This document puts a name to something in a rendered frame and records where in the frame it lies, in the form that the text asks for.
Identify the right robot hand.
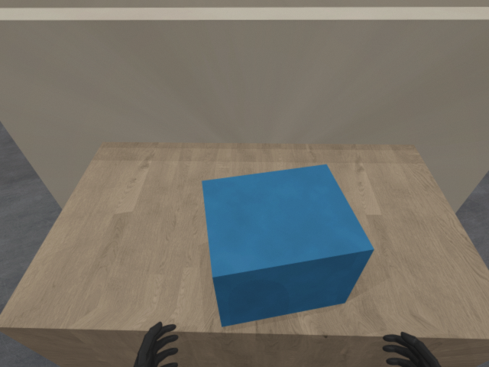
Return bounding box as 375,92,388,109
383,332,441,367

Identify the pedestal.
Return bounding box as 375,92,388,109
0,142,489,367

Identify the carton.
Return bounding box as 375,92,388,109
202,164,374,327

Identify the left robot hand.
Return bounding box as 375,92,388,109
134,322,178,367

